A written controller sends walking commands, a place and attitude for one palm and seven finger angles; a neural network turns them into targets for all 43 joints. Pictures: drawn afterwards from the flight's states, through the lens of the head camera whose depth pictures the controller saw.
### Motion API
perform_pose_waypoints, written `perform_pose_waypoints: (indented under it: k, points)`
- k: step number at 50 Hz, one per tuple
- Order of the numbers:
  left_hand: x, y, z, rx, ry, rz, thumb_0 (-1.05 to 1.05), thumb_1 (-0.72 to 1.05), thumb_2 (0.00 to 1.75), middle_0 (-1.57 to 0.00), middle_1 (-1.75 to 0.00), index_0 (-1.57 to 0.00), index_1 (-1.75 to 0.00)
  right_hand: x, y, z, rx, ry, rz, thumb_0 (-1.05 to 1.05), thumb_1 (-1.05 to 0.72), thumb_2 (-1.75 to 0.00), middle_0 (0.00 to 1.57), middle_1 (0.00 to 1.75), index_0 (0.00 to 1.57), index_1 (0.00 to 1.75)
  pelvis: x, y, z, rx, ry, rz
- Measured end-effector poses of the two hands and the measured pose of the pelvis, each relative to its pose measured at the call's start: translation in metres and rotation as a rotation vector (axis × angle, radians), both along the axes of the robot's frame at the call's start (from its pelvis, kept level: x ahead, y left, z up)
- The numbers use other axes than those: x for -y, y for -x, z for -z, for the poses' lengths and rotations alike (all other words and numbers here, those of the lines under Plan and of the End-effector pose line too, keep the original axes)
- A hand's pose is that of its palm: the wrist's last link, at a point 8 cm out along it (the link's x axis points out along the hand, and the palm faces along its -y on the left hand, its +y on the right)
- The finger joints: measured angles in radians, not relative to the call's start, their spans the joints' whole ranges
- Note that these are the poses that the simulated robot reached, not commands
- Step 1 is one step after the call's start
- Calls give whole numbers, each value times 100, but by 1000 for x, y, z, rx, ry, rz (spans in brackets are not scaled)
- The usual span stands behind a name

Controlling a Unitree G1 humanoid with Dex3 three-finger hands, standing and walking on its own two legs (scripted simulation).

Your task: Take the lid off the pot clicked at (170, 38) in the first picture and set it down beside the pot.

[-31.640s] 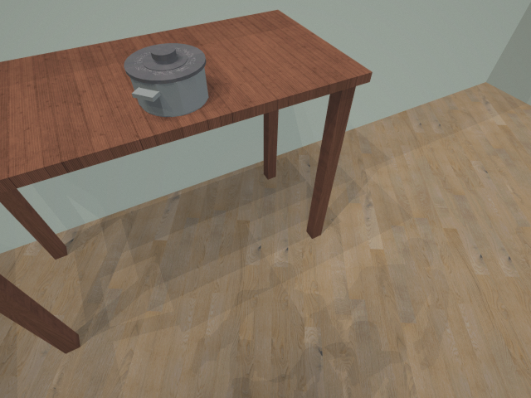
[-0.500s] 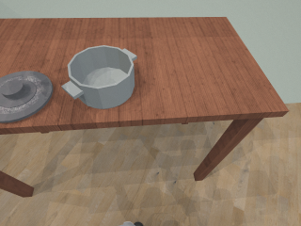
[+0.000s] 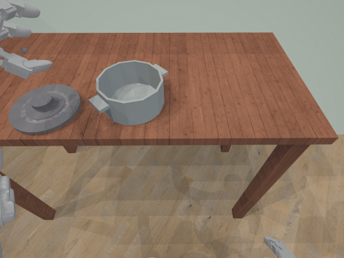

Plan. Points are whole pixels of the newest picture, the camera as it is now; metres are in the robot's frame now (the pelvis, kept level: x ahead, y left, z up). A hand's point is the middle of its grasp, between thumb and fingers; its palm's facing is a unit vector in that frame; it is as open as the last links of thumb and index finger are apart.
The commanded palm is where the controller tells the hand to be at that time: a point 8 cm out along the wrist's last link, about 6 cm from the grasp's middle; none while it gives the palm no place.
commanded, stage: draw the hand back to the body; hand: left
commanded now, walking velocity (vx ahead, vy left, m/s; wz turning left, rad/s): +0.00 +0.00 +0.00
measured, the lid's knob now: (42, 101) +0.47 +0.38 +0.08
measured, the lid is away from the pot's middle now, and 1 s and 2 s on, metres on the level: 0.24 0.24 0.24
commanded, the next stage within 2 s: step back with the hand held close in 1.64 s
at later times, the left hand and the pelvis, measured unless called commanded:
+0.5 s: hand (25, 57) +0.36 +0.26 +0.29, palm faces +0.56 -0.79 -0.24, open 9.4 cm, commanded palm +0.30 +0.30 +0.28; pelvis +0.02 -0.05 +0.01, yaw -2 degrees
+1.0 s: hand (39, 91) +0.29 +0.21 +0.28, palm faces +0.53 -0.81 -0.27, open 7.5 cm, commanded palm +0.24 +0.25 +0.28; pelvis +0.03 -0.07 +0.01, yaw -2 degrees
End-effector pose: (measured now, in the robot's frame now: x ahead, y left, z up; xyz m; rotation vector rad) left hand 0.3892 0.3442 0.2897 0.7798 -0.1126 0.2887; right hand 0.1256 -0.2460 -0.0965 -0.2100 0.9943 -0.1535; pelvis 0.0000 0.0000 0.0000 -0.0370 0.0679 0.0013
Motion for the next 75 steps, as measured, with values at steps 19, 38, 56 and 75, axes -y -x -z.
perform_pose_waypoints:
  k: [19, 38, 56, 75]
  points:
    - [28, 61, -2, 422, 339, -101, 1, 18, 86, -39, -57, -38, -57, 57, -8, -13, 100, 32, 43, 1, -90, -90, 20, 30, 20, 30, 36, -22, -10, 81, -27, 39]
    - [75, 112, 7, 446, 301, -64, 1, 65, 88, -27, -39, -26, -40, 64, -65, -18, 228, -19, -28, 1, -90, -90, 20, 30, 20, 30, 65, -29, -9, 118, -47, 32]
    - [105, 159, 14, 463, 269, 24, 2, 88, 90, -21, -30, -21, -31, 50, -81, -25, 278, -35, -65, 1, -90, -90, 20, 30, 20, 30, 63, -30, -10, 135, -49, 35]
    - [120, 219, 21, 432, 228, 123, 2, 89, 90, -21, -30, -21, -31, 23, -71, -31, 315, -39, -90, 1, -90, -90, 20, 30, 20, 30, 47, -17, -12, 164, -35, 28]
